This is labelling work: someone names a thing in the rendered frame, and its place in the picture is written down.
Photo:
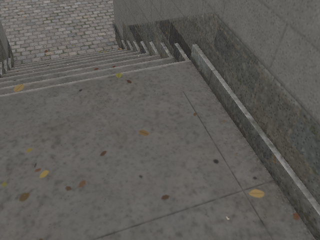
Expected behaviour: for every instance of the stairs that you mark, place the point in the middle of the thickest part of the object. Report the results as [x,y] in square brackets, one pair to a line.
[56,71]

